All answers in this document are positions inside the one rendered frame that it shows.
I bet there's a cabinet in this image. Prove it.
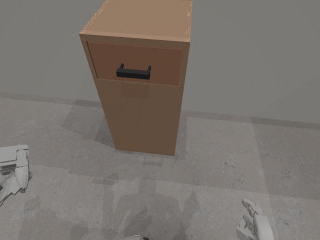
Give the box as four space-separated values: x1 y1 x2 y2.
79 0 193 156

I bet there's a robot right hand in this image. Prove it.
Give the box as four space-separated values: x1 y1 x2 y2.
236 198 276 240

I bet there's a drawer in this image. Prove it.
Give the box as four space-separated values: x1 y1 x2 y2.
87 41 183 86

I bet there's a handle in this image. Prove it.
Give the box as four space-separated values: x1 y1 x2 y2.
116 63 151 80

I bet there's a robot left hand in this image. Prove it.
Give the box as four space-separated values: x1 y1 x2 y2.
0 144 33 207

